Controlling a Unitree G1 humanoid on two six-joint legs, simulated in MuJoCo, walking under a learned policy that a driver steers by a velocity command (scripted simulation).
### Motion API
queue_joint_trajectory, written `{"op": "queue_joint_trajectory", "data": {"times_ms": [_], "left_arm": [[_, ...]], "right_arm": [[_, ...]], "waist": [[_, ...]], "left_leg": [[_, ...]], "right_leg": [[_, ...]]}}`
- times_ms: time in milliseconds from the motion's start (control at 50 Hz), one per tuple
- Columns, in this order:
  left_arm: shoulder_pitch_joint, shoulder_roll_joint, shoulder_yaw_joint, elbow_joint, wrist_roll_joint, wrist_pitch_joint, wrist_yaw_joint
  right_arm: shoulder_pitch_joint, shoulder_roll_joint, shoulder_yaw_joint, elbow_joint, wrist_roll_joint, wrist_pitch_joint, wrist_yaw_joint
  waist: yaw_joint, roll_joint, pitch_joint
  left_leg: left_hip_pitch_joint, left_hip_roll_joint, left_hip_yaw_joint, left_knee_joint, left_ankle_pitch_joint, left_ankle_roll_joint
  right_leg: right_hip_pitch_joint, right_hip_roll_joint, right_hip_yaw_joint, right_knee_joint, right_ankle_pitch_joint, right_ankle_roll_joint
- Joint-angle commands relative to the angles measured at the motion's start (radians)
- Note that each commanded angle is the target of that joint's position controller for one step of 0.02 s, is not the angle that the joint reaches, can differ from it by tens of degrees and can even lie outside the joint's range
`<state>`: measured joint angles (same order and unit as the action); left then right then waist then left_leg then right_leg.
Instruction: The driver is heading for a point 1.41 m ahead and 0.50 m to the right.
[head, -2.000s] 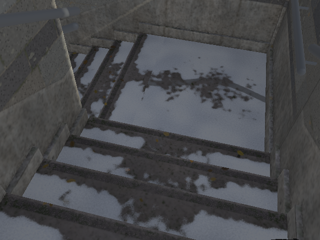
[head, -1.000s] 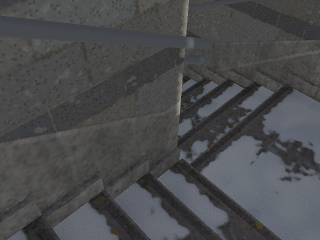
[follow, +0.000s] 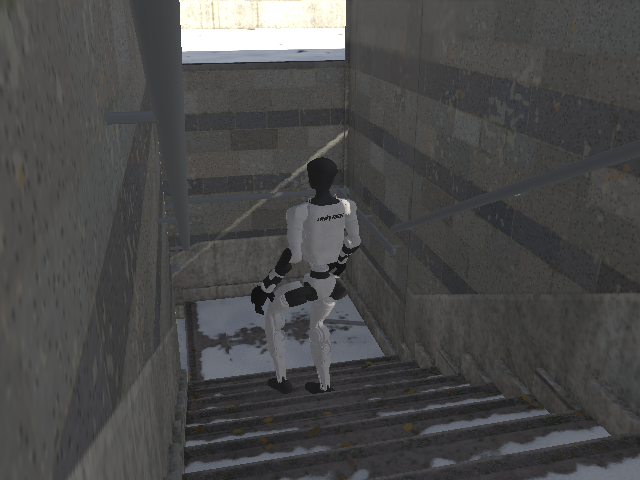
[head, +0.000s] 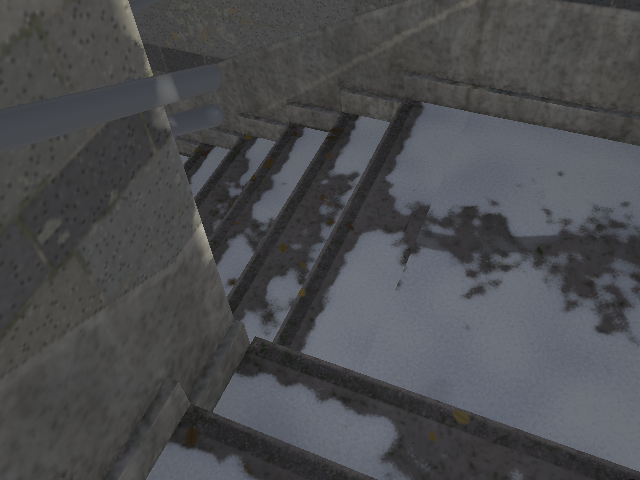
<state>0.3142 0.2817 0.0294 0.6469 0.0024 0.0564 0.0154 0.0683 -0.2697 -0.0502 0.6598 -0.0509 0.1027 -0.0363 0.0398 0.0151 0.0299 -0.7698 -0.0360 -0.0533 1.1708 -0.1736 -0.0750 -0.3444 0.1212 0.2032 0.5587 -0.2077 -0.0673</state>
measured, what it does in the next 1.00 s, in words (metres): steps on the spot, turning right: left foot, then right foot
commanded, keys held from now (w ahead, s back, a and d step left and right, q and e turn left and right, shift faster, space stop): e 0.88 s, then w+e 0.12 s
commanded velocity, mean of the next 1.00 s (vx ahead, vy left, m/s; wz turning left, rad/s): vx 0.02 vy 0.00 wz -0.59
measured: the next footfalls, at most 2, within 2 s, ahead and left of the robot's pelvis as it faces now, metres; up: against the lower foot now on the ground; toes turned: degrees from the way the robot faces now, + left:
left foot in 0.22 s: +0.11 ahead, +0.13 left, +0.00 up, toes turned -12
right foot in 0.86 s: +0.03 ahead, -0.04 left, +0.00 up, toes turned -29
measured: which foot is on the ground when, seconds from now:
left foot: up 0.00-0.20, down 0.22-0.86, up 0.88-1.00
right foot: down 0.00-0.20, up 0.22-0.84, down 0.86-1.00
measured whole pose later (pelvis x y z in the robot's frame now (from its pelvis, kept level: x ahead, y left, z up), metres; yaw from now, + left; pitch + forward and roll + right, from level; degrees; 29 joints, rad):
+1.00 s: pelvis +0.02 +0.05 -0.02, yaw -35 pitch +0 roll +2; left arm 0.28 0.23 0.00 0.63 0.01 0.06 -0.01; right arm 0.23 -0.29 -0.04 0.65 -0.06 0.06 -0.01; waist -0.02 0.06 -0.01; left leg -0.66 0.00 -0.03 1.24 -0.40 -0.04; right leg -0.36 0.09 0.06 0.70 -0.34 -0.08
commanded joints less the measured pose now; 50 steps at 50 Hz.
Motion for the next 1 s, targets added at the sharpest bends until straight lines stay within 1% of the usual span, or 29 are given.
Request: {"op": "queue_joint_trajectory", "data": {"times_ms": [20, 120, 140, 180, 200, 220, 240, 260, 280, 340, 380, 420, 480, 520, 600, 660, 700, 720, 780, 820, 840, 860, 880, 900, 920, 940, 960, 980, 1000], "left_arm": [[0.023, 0.14, 0.045, -0.081, 0.002, -0.01, 0.006], [-0.006, 0.168, 0.052, -0.1, 0.02, -0.004, -0.01], [-0.023, 0.167, 0.052, -0.103, 0.024, 0.002, -0.02], [-0.098, 0.164, 0.051, -0.125, 0.023, 0.0, -0.036], [-0.082, 0.139, 0.049, -0.116, 0.013, -0.005, -0.035], [-0.007, 0.068, 0.042, -0.098, 0.009, -0.009, -0.031], [-0.054, 0.079, 0.049, -0.148, 0.003, -0.01, -0.023], [-0.144, 0.169, 0.068, -0.158, 0.043, -0.02, -0.018], [-0.129, 0.152, 0.066, -0.141, 0.046, -0.018, -0.023], [-0.068, 0.126, 0.058, -0.084, 0.039, 0.006, -0.047], [-0.083, 0.116, 0.053, -0.085, 0.03, 0.025, -0.049], [-0.129, 0.098, 0.048, -0.096, 0.02, 0.041, -0.047], [-0.184, 0.081, 0.039, -0.113, 0.033, 0.05, -0.041], [-0.192, 0.066, 0.033, -0.114, 0.045, 0.049, -0.038], [-0.264, 0.036, 0.014, -0.16, 0.047, 0.044, -0.037], [-0.351, 0.039, 0.004, -0.194, 0.024, 0.046, -0.046], [-0.369, 0.024, -0.011, -0.206, 0.018, 0.037, -0.05], [-0.36, 0.015, -0.012, -0.207, 0.003, 0.037, -0.053], [-0.314, 0.006, -0.017, -0.188, -0.017, 0.028, -0.054], [-0.179, -0.001, -0.008, -0.126, -0.029, 0.02, -0.06], [-0.089, 0.014, 0.001, -0.083, -0.026, 0.01, -0.06], [-0.002, 0.054, 0.015, -0.064, -0.02, -0.009, -0.061], [0.003, 0.211, 0.035, -0.12, -0.024, -0.021, -0.06], [0.089, 0.232, 0.049, -0.104, -0.016, -0.019, -0.046], [0.027, 0.203, 0.041, -0.087, 0.009, -0.015, -0.028], [-0.042, 0.161, 0.033, -0.089, 0.009, -0.011, -0.013], [-0.101, 0.127, 0.027, -0.111, 0.019, -0.011, -0.005], [-0.123, 0.1, 0.02, -0.113, 0.016, -0.012, -0.007], [-0.13, 0.083, 0.014, -0.112, 0.01, -0.014, -0.015]], "right_arm": [[-0.115, -0.046, 0.011, -0.112, 0.006, -0.012, 0.006], [-0.081, -0.073, 0.014, -0.106, 0.043, -0.043, 0.002], [-0.045, -0.075, 0.012, -0.102, 0.06, -0.048, -0.005], [0.114, -0.062, 0.012, -0.062, 0.066, -0.055, -0.013], [0.177, -0.074, 0.007, -0.047, 0.06, -0.062, -0.02], [0.225, -0.136, -0.003, -0.057, 0.048, -0.075, -0.022], [0.25, -0.232, -0.014, -0.077, 0.04, -0.074, -0.015], [0.271, -0.193, -0.012, -0.036, 0.05, -0.082, -0.011], [0.215, -0.147, 0.002, -0.044, 0.045, -0.088, -0.008], [0.095, -0.084, 0.021, -0.087, 0.033, -0.1, 0.001], [0.119, -0.077, 0.023, -0.082, 0.042, -0.099, -0.004], [0.193, -0.078, 0.025, -0.067, 0.038, -0.089, -0.013], [0.281, -0.094, 0.021, -0.045, 0.033, -0.088, -0.024], [0.327, -0.109, 0.015, -0.022, 0.033, -0.094, -0.029], [0.337, -0.122, 0.008, -0.007, 0.02, -0.094, -0.035], [0.291, -0.11, 0.011, -0.034, 0.001, -0.091, -0.024], [0.255, -0.126, 0.001, -0.05, 0.009, -0.097, -0.022], [0.259, -0.133, -0.004, -0.039, 0.008, -0.092, -0.018], [0.247, -0.147, -0.017, -0.036, 0.011, -0.085, -0.014], [0.233, -0.159, -0.027, -0.033, 0.026, -0.064, 0.0], [0.266, -0.145, -0.029, -0.026, 0.025, -0.049, 0.006], [0.267, -0.116, -0.029, -0.032, 0.017, -0.042, 0.021], [0.2, -0.03, -0.005, -0.131, 0.015, -0.03, 0.036], [0.065, -0.111, -0.013, -0.177, -0.009, -0.041, 0.04], [0.078, -0.104, -0.012, -0.17, 0.005, -0.055, 0.035], [0.097, -0.119, -0.014, -0.144, 0.001, -0.065, 0.024], [0.129, -0.137, -0.023, -0.102, -0.017, -0.064, 0.022], [0.149, -0.141, -0.027, -0.074, -0.029, -0.057, 0.023], [0.148, -0.138, -0.03, -0.064, -0.024, -0.049, 0.031]], "waist": [[0.045, -0.17, -0.071], [0.038, -0.222, -0.043], [0.022, -0.228, -0.039], [-0.064, -0.208, -0.044], [-0.088, -0.132, -0.046], [-0.079, 0.087, -0.08], [-0.102, 0.228, -0.063], [-0.101, 0.086, 0.019], [-0.054, 0.065, 0.014], [-0.002, 0.147, -0.05], [-0.002, 0.131, -0.063], [-0.036, 0.128, -0.068], [-0.072, 0.118, -0.049], [-0.082, 0.122, -0.075], [-0.094, 0.125, -0.064], [-0.1, 0.104, -0.043], [-0.097, 0.108, -0.048], [-0.089, 0.122, -0.042], [-0.074, 0.114, -0.071], [-0.025, 0.066, -0.075], [-0.008, -0.022, -0.094], [0.034, -0.199, -0.073], [-0.015, -0.378, -0.02], [0.088, -0.256, -0.075], [0.011, -0.259, -0.03], [-0.041, -0.229, 0.008], [-0.056, -0.217, -0.012], [-0.064, -0.201, -0.016], [-0.079, -0.151, -0.022]], "left_leg": [[-0.053, -0.016, 0.008, -0.166, -0.05, -0.001], [0.217, -0.047, -0.008, -0.4, -0.198, 0.053], [0.32, -0.045, -0.007, -0.445, -0.194, 0.056], [0.61, -0.039, 0.023, -0.62, -0.146, 0.075], [0.791, 0.0, 0.007, -0.705, -0.133, 0.081], [0.919, 0.207, -0.23, -0.821, -0.313, 0.11], [0.908, 0.433, -0.584, -0.924, -0.339, 0.208], [0.771, 0.425, -0.576, -0.918, -0.256, 0.235], [0.692, 0.375, -0.465, -0.887, -0.174, 0.247], [0.558, 0.243, -0.186, -0.859, 0.094, 0.273], [0.522, 0.229, -0.124, -0.843, 0.146, 0.282], [0.567, 0.232, -0.1, -0.813, 0.148, 0.294], [0.646, 0.252, -0.094, -0.811, 0.082, 0.291], [0.68, 0.3, -0.108, -0.793, 0.209, 0.317], [0.717, 0.331, -0.091, -0.794, 0.137, 0.325], [0.667, 0.331, -0.077, -0.835, -0.116, 0.308], [0.594, 0.332, -0.05, -0.862, -0.217, 0.299], [0.553, 0.335, -0.026, -0.86, -0.221, 0.296], [0.456, 0.336, 0.045, -0.845, -0.215, 0.282], [0.384, 0.321, 0.113, -0.727, -0.222, 0.246], [0.317, 0.282, 0.169, -0.579, -0.242, 0.211], [0.13, 0.212, 0.264, -0.277, -0.408, 0.146], [-0.274, 0.052, 0.215, 0.047, -0.667, 0.067], [-0.244, 0.027, -0.035, 0.038, -0.526, 0.051], [-0.261, 0.025, -0.047, 0.08, -0.428, 0.041], [-0.263, 0.038, -0.036, 0.097, -0.314, 0.031], [-0.221, 0.046, -0.015, 0.135, -0.225, 0.024], [-0.158, 0.052, -0.002, 0.151, -0.147, 0.012], [-0.097, 0.054, 0.003, 0.136, -0.092, 0.004]], "right_leg": [[0.186, -0.198, 0.329, -0.184, -0.111, -0.114], [0.087, -0.19, 0.404, -0.217, -0.204, -0.126], [0.037, -0.175, 0.407, -0.22, -0.176, -0.122], [-0.103, -0.141, 0.401, -0.175, -0.127, -0.1], [-0.226, -0.097, 0.358, -0.1, -0.21, -0.064], [-0.326, 0.01, 0.197, 0.185, -0.419, -0.007], [-0.538, 0.154, 0.058, 0.426, -0.532, 0.026], [-0.57, 0.065, 0.062, 0.543, -0.396, 0.044], [-0.518, 0.046, 0.037, 0.632, -0.31, 0.054], [-0.426, 0.039, -0.08, 0.912, -0.157, 0.092], [-0.418, 0.032, -0.095, 0.984, -0.102, 0.115], [-0.499, 0.04, -0.116, 1.066, -0.103, 0.123], [-0.575, 0.021, -0.115, 0.946, -0.075, 0.13], [-0.551, 0.024, -0.122, 0.929, -0.115, 0.13], [-0.577, -0.016, -0.148, 0.852, -0.141, 0.119], [-0.561, -0.07, -0.173, 0.733, -0.103, 0.105], [-0.442, -0.099, -0.197, 0.604, -0.101, 0.082], [-0.372, -0.109, -0.216, 0.564, -0.127, 0.071], [-0.105, -0.111, -0.251, 0.364, -0.212, 0.026], [0.106, -0.064, -0.313, 0.173, -0.173, 0.007], [0.248, -0.034, -0.285, 0.071, -0.191, 0.001], [0.385, -0.133, -0.059, -0.074, -0.161, -0.027], [0.424, -0.487, 0.562, -0.103, 0.101, -0.136], [0.357, -0.471, 0.59, -0.218, 0.212, -0.212], [0.302, -0.425, 0.532, -0.226, -0.028, -0.229], [0.233, -0.376, 0.436, -0.238, -0.23, -0.211], [0.188, -0.317, 0.37, -0.245, -0.303, -0.185], [0.105, -0.28, 0.32, -0.263, -0.294, -0.172], [0.046, -0.25, 0.291, -0.276, -0.29, -0.157]]}}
